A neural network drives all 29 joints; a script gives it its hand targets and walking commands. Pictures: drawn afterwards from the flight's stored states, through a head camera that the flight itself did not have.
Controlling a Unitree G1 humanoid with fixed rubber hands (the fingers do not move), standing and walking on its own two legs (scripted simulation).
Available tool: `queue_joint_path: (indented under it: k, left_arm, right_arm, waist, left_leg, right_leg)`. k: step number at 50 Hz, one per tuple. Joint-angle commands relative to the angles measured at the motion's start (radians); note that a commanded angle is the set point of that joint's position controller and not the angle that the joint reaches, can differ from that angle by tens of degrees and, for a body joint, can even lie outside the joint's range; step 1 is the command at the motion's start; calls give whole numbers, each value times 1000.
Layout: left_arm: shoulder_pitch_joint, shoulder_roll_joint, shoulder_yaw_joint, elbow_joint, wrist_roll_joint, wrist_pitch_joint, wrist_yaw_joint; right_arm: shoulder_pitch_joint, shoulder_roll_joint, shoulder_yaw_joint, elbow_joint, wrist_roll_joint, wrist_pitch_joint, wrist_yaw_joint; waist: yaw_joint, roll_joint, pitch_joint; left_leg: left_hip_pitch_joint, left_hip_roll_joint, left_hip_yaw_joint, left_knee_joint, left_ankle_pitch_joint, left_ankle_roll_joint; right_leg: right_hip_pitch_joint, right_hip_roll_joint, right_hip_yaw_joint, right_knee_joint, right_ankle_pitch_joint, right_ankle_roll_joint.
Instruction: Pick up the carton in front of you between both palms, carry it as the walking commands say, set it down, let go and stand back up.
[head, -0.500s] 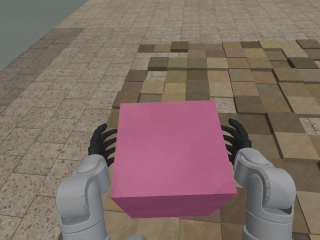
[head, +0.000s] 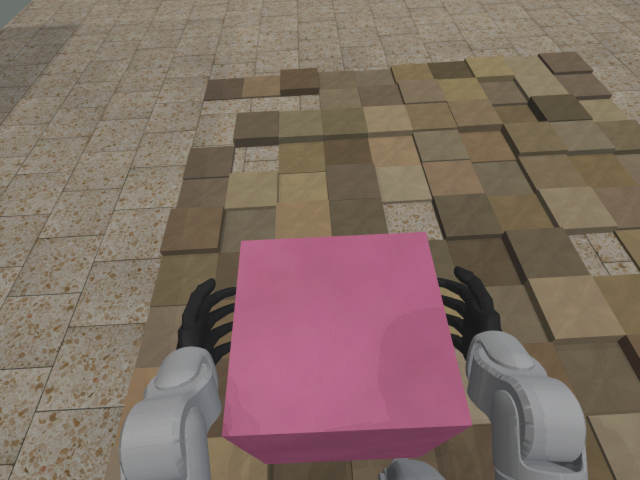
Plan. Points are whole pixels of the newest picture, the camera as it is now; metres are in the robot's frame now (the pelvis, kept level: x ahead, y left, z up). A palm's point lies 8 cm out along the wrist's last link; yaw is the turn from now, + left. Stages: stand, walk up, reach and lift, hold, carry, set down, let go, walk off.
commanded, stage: carry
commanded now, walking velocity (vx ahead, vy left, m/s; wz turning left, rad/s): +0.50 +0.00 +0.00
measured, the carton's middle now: (338, 359) +0.25 -0.01 +0.00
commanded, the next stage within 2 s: none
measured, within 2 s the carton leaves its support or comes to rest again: neither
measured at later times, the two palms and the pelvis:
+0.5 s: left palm (206, 145) +0.60 +0.17 +0.08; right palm (383, 124) +0.63 -0.13 +0.07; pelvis +0.28 -0.01 -0.01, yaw +3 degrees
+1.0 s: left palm (207, 44) +0.95 +0.21 +0.09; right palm (343, 30) +0.96 -0.09 +0.09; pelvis +0.64 +0.04 -0.03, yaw +4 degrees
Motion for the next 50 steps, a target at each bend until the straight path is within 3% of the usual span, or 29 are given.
queue_joint_path:
  k: [1, 2, 3, 4, 5, 6, 7, 12, 16, 20, 23, 24, 25, 26, 27, 28, 29, 30, 31, 32, 35, 39, 42, 44, 46, 47, 48, 49, 50]
  left_arm:
    - [-522, -585, -549, 9, -215, -5, -51]
    - [-562, -521, -509, 59, -204, 2, -33]
    - [-586, -451, -460, 126, -190, 12, -12]
    - [-611, -395, -418, 179, -175, 14, 10]
    - [-667, -364, -387, 212, -170, 10, 29]
    - [-725, -344, -357, 256, -163, 4, 46]
    - [-789, -357, -343, 283, -166, -6, 60]
    - [-1054, -612, -394, 387, -231, -63, 46]
    - [-1224, -791, -458, 389, -303, -110, -1]
    - [-1178, -825, -483, 400, -305, -123, -8]
    - [-1060, -812, -499, 365, -293, -112, -6]
    - [-1034, -809, -506, 335, -289, -109, -6]
    - [-999, -809, -511, 312, -281, -101, -6]
    - [-965, -801, -517, 293, -274, -94, -6]
    - [-943, -795, -520, 273, -268, -87, -7]
    - [-913, -804, -524, 248, -264, -78, -11]
    - [-914, -787, -537, 205, -262, -70, -12]
    - [-921, -789, -541, 178, -266, -65, -12]
    - [-884, -806, -533, 159, -257, -70, -12]
    - [-876, -812, -537, 159, -247, -78, -13]
    - [-875, -783, -536, 141, -217, -112, 1]
    - [-872, -709, -526, 123, -177, -126, 22]
    - [-864, -661, -513, 124, -158, -112, 29]
    - [-887, -620, -511, 125, -164, -92, 32]
    - [-904, -565, -488, 165, -179, -69, 38]
    - [-901, -534, -470, 196, -183, -55, 41]
    - [-889, -511, -451, 225, -187, -41, 45]
    - [-924, -484, -440, 229, -200, -30, 52]
    - [-942, -461, -425, 255, -218, -18, 59]
  right_arm:
    - [-584, 605, 601, -66, 254, -13, 89]
    - [-612, 551, 564, -18, 237, -4, 70]
    - [-655, 502, 524, 25, 222, 5, 51]
    - [-702, 454, 486, 63, 215, 12, 31]
    - [-751, 420, 442, 117, 202, 14, 11]
    - [-794, 406, 401, 192, 184, 13, -10]
    - [-858, 427, 383, 242, 190, 6, -27]
    - [-941, 593, 252, 475, 122, -66, -47]
    - [-1087, 755, 297, 472, 127, -111, -20]
    - [-1106, 754, 349, 403, 141, -128, -4]
    - [-996, 736, 385, 330, 151, -121, 1]
    - [-974, 732, 398, 292, 160, -118, 6]
    - [-929, 734, 408, 279, 168, -114, 10]
    - [-895, 746, 423, 260, 175, -109, 17]
    - [-880, 745, 441, 231, 187, -105, 24]
    - [-866, 720, 452, 216, 197, -104, 26]
    - [-838, 732, 462, 186, 206, -105, 28]
    - [-847, 736, 476, 149, 223, -104, 31]
    - [-853, 766, 507, 127, 245, -103, 39]
    - [-862, 781, 533, 94, 255, -111, 47]
    - [-955, 773, 596, 3, 324, -136, 76]
    - [-939, 704, 584, 38, 342, -144, 83]
    - [-928, 656, 573, 60, 338, -128, 80]
    - [-935, 624, 556, 83, 328, -112, 71]
    - [-934, 570, 514, 119, 296, -88, 48]
    - [-926, 537, 486, 144, 274, -74, 32]
    - [-949, 504, 455, 165, 254, -60, 15]
    - [-932, 502, 425, 177, 237, -44, 1]
    - [-931, 473, 402, 207, 229, -26, -13]
  waist:
    - [43, 78, -238]
    - [49, 4, -241]
    - [67, -161, -235]
    - [75, -301, -221]
    - [88, -265, -193]
    - [99, -180, -166]
    - [110, -150, -159]
    - [107, -55, -292]
    - [112, -58, -285]
    - [131, -94, -298]
    - [113, -139, -326]
    - [100, -154, -349]
    - [62, -137, -411]
    - [23, -101, -481]
    - [10, 32, -528]
    - [33, 270, -604]
    - [9, 326, -628]
    - [-13, 258, -601]
    - [-21, 132, -576]
    - [-39, 98, -539]
    - [-31, 117, -526]
    - [-29, 141, -449]
    - [-15, 167, -377]
    - [-5, 183, -334]
    - [50, 157, -356]
    - [92, 119, -392]
    - [139, 3, -433]
    - [124, -261, -485]
    - [129, -274, -502]
  left_leg:
    - [27, 145, -81, -11, -169, 59]
    - [-58, 112, -43, 89, -211, 28]
    - [-186, 36, -2, 285, -219, 2]
    - [-341, -34, -44, 440, -315, 1]
    - [-443, -15, -132, 561, -372, 18]
    - [-486, 10, -169, 633, -324, 17]
    - [-508, 14, -169, 680, -280, 13]
    - [-497, 57, -203, 613, -63, 3]
    - [-528, 51, -170, 476, 118, -2]
    - [-481, 30, -133, 272, 158, 11]
    - [-316, -12, -69, 75, 200, 25]
    - [-239, -42, -37, 24, 221, 35]
    - [-71, -86, -2, -17, 206, 52]
    - [175, -57, -10, -43, 248, 65]
    - [468, 102, -189, 6, 354, 104]
    - [740, 317, -515, 87, 683, 204]
    - [812, 341, -640, 47, 758, 275]
    - [790, 334, -649, 35, 715, 276]
    - [772, 299, -580, 37, 652, 255]
    - [715, 269, -517, 35, 658, 217]
    - [644, 224, -378, 31, 721, 150]
    - [572, 209, -319, -22, 646, 175]
    - [453, 149, -211, -60, 609, 151]
    - [373, 113, -144, -39, 685, 118]
    - [328, 88, -65, 179, 844, 77]
    - [212, 61, -37, 344, 751, 42]
    - [-18, 19, -78, 559, 483, 26]
    - [-268, -116, -112, 825, -179, 18]
    - [-421, -131, -195, 959, -340, 39]
  right_leg:
    - [308, 36, -119, -289, 167, -7]
    - [397, -12, -53, -299, 104, -27]
    - [480, -120, 156, -398, -31, -86]
    - [543, -238, 408, -503, -125, -143]
    - [563, -302, 483, -531, -106, -178]
    - [544, -310, 493, -531, -62, -183]
    - [524, -315, 506, -528, 6, -184]
    - [562, -263, 330, -493, 152, -181]
    - [630, -209, 203, -497, 282, -183]
    - [678, -184, 152, -456, 453, -177]
    - [688, -158, 64, -402, 602, -120]
    - [695, -145, 32, -345, 719, -99]
    - [673, -116, -13, -202, 814, -71]
    - [563, -87, -72, -10, 752, -26]
    - [284, -49, -52, 176, 458, 17]
    - [-15, 50, -21, 339, -91, 48]
    - [-182, 119, 18, 533, -224, 53]
    - [-271, 89, 55, 580, -216, 34]
    - [-319, 58, 73, 540, -167, 22]
    - [-299, 26, 74, 473, -118, 32]
    - [-239, 21, 45, 336, -30, 19]
    - [-228, 30, 17, 179, 43, 5]
    - [-108, 52, -50, -29, 187, -5]
    - [34, 92, -109, -166, 270, -20]
    - [229, 147, -168, -247, 311, -49]
    - [415, 112, -126, -269, 336, -80]
    - [636, -3, 75, -244, 392, -136]
    - [796, -243, 471, -280, 598, -255]
    - [840, -292, 606, -329, 596, -317]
